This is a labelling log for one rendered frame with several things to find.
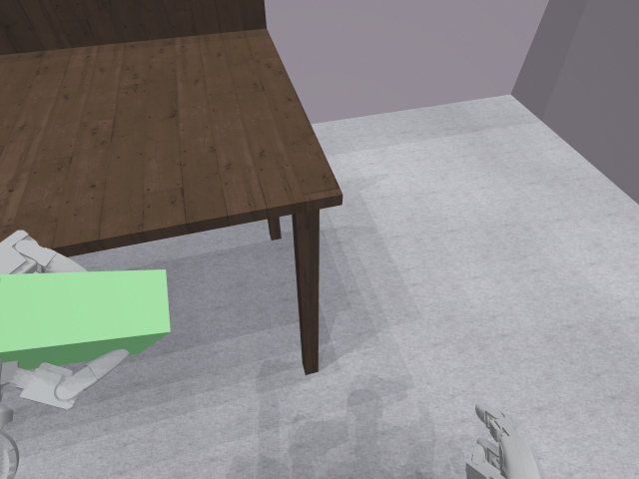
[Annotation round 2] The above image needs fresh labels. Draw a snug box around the sponge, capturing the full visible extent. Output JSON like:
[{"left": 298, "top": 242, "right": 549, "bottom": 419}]
[{"left": 0, "top": 269, "right": 171, "bottom": 370}]

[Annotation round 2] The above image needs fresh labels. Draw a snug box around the robot right hand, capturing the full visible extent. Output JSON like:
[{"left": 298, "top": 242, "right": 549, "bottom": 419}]
[{"left": 466, "top": 402, "right": 542, "bottom": 479}]

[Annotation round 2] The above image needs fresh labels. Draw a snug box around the table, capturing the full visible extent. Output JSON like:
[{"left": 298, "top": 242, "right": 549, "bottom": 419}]
[{"left": 0, "top": 0, "right": 342, "bottom": 375}]

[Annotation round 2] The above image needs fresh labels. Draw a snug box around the robot left hand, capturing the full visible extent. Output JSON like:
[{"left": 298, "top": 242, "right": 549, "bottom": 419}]
[{"left": 0, "top": 231, "right": 130, "bottom": 409}]

